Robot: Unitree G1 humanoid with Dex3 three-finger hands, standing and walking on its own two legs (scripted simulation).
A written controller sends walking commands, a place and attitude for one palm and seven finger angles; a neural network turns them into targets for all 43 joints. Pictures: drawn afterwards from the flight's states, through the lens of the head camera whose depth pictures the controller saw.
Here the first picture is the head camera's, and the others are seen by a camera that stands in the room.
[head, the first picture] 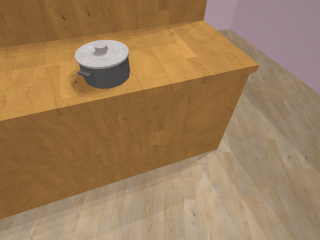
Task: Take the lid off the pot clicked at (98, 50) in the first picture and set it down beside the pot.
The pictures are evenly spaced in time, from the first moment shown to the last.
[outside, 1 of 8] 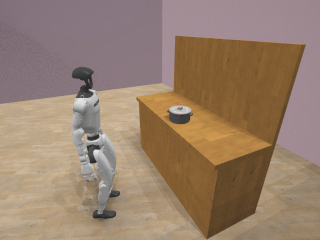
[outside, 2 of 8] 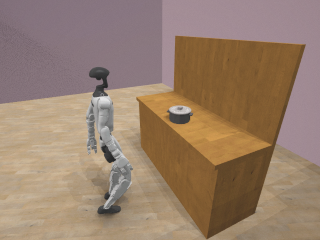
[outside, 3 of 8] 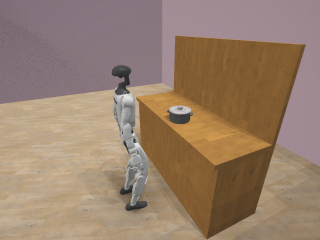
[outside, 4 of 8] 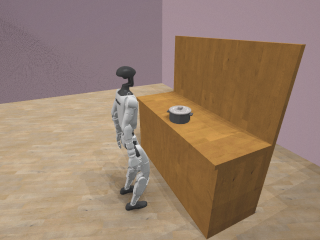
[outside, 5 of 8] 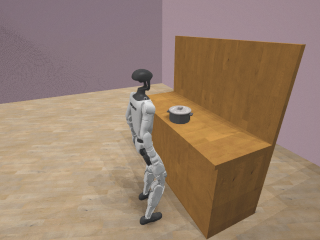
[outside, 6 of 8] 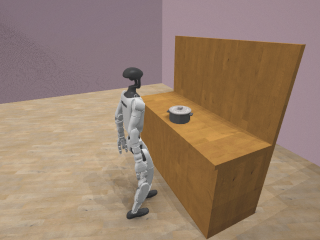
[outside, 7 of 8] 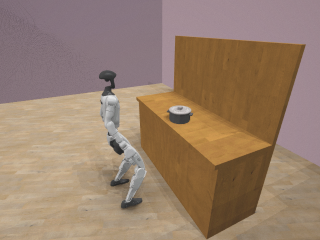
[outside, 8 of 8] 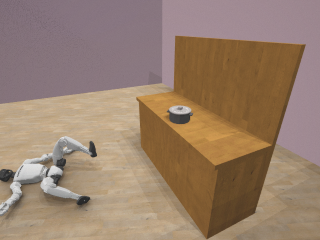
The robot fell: yes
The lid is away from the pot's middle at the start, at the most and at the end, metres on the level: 0.00 0.00 0.00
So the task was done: no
